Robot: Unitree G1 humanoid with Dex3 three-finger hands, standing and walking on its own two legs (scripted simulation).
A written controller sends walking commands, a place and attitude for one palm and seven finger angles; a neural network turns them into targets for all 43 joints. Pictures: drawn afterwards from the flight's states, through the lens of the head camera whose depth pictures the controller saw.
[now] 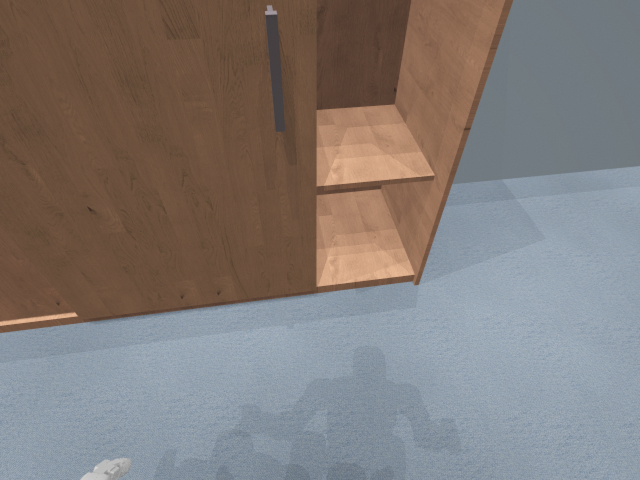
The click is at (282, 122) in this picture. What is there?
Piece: wardrobe's sliding door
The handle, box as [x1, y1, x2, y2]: [265, 5, 284, 131]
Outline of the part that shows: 267,5 267,10 265,11 275,129 276,131 284,130 277,17 276,11 272,10 271,5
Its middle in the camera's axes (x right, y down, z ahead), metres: -0.10 -0.34 +0.79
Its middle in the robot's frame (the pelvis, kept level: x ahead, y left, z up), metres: +0.83 +0.13 +0.12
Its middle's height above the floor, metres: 0.89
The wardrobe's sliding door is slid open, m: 0.39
